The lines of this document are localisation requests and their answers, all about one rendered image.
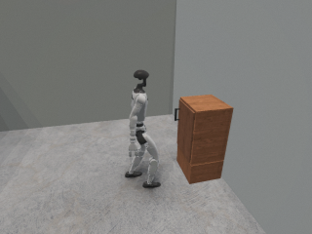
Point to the cupboard door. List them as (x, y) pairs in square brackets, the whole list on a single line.
[(185, 129)]

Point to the right robot upper arm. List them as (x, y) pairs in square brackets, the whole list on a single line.
[(140, 101)]

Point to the robot right forearm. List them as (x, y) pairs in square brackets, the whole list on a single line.
[(133, 128)]

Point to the robot right hand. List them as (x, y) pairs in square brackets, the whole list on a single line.
[(132, 147)]

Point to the robot head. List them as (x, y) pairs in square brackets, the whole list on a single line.
[(140, 75)]

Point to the robot torso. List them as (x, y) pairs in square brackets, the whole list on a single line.
[(142, 113)]

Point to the handle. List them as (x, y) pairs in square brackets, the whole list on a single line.
[(176, 109)]

